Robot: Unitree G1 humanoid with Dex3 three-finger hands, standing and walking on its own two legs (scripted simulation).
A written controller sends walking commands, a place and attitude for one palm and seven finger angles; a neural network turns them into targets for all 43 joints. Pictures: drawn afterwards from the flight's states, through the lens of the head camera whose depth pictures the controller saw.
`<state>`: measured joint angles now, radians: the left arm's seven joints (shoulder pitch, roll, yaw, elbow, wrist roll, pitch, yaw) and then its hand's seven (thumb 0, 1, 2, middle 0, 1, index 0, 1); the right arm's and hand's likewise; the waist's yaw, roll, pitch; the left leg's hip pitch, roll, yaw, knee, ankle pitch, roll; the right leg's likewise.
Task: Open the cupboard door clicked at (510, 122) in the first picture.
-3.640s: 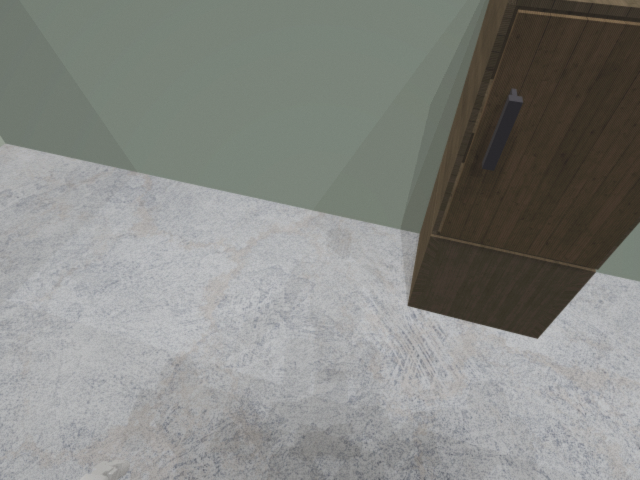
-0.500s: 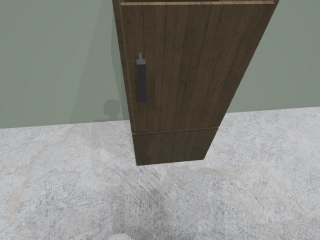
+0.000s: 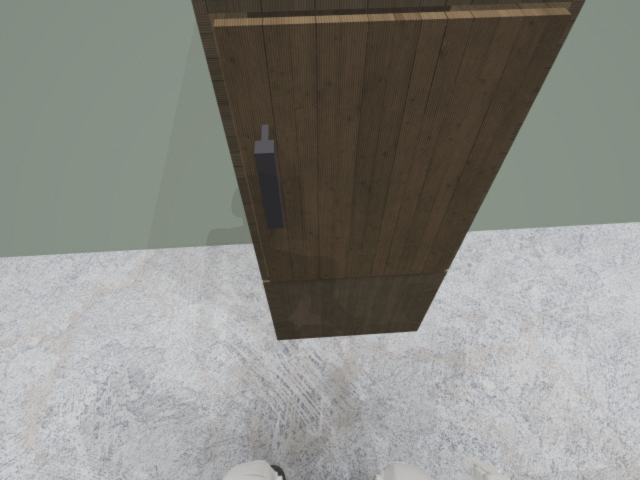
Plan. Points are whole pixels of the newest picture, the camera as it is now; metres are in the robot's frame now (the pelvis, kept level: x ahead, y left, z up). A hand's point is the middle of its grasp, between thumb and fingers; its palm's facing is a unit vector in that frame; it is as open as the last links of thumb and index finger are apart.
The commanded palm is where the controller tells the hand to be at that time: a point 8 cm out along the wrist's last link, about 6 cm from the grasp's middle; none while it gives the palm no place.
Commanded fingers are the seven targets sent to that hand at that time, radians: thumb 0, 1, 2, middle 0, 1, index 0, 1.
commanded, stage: come to a stop and stand still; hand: left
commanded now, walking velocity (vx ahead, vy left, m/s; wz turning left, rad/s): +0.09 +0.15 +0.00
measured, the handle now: (270, 178) +0.52 +0.13 +0.03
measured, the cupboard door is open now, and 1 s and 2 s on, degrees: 0 0 0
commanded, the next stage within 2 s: look again from close up in 1.06 s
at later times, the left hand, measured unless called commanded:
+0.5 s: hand out of the picture -0.04 +0.17 -0.16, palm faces +0.13 -0.96 -0.25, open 7.4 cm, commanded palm none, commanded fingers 0.00 0.90 0.90 -0.20 -0.30 -0.20 -0.30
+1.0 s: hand out of the picture -0.02 +0.23 -0.16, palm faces +0.04 -0.98 -0.21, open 7.3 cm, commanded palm none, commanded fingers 0.00 0.90 0.90 -0.20 -0.30 -0.20 -0.30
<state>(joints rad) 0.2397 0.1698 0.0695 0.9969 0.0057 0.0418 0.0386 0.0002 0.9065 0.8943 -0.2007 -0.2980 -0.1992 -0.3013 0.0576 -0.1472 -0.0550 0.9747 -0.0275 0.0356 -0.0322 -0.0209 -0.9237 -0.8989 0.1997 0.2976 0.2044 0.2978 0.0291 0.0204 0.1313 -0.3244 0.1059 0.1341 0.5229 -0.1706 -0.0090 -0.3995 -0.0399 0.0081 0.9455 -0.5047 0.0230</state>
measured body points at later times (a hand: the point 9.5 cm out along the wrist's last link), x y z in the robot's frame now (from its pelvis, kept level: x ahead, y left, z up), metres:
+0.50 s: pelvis -0.04 -0.01 +0.01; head -0.02 -0.02 +0.46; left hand -0.05 +0.22 -0.14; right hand +0.03 -0.27 -0.15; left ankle -0.07 +0.13 -0.70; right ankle +0.00 -0.16 -0.73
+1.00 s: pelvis -0.04 +0.05 +0.01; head -0.04 +0.05 +0.46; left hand -0.02 +0.28 -0.15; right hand -0.05 -0.16 -0.15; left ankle -0.06 +0.13 -0.73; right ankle -0.05 -0.07 -0.73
